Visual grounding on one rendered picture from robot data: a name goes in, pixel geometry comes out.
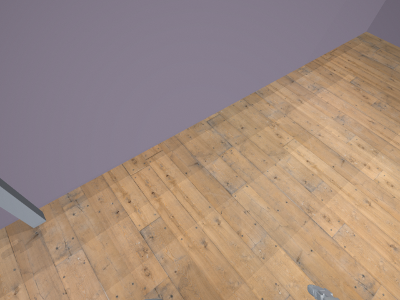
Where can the panel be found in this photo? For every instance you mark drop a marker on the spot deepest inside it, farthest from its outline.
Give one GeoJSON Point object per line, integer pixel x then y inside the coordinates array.
{"type": "Point", "coordinates": [19, 206]}

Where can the right robot hand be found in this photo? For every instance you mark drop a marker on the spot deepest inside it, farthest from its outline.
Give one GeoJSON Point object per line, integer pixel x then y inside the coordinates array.
{"type": "Point", "coordinates": [320, 293]}

